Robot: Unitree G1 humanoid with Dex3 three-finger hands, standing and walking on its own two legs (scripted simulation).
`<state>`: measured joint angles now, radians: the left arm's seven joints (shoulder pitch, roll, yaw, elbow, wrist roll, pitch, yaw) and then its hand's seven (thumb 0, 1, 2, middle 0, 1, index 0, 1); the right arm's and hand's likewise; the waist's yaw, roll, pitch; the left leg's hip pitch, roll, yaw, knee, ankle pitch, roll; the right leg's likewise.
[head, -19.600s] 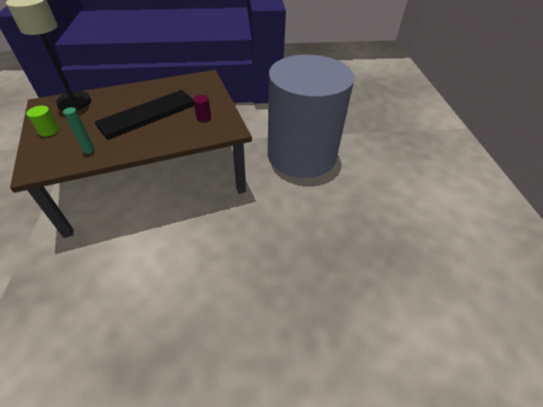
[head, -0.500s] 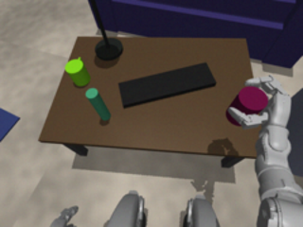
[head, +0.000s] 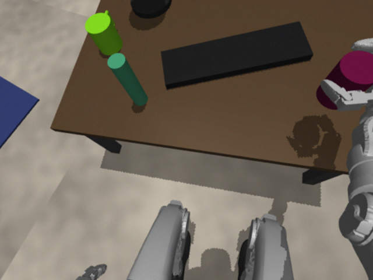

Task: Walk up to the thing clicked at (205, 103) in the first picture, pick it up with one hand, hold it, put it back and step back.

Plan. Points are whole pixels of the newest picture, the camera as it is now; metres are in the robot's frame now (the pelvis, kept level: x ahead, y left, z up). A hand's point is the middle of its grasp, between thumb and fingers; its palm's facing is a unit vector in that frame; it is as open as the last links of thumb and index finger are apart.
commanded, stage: crouch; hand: right
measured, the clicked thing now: (345, 82) +0.53 -0.22 +0.00
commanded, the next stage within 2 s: lower in 0.56 s
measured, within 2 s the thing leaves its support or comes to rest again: rests again in 1.66 s
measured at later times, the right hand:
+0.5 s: hand (343, 73) +0.57 -0.23 -0.03, palm faces +0.26 +0.97 -0.02, open 9.9 cm
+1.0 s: hand (332, 82) +0.58 -0.23 -0.08, palm faces +0.26 +0.97 -0.02, open 9.9 cm
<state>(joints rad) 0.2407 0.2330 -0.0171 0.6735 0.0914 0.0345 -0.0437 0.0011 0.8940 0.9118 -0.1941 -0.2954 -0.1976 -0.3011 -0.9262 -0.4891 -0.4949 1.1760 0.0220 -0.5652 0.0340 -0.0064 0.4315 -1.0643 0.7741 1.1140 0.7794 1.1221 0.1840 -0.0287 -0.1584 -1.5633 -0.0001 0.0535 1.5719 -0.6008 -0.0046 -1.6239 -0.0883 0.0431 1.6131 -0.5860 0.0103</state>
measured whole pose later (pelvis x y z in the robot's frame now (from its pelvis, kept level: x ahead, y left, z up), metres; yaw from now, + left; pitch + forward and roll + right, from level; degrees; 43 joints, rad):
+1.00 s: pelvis -0.02 +0.00 -0.10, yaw +2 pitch +38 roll +5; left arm 0.24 0.27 -0.08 0.61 0.09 0.09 -0.05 0.00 0.89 0.91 -0.20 -0.30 -0.20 -0.30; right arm -1.17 -0.70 -0.55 1.21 -0.04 -0.42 0.07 -0.01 0.44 -1.09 0.75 1.15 0.76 1.16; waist 0.25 -0.03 -0.10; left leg -1.93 0.00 0.06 1.92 -0.66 -0.01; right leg -2.00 -0.09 0.08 1.97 -0.65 0.01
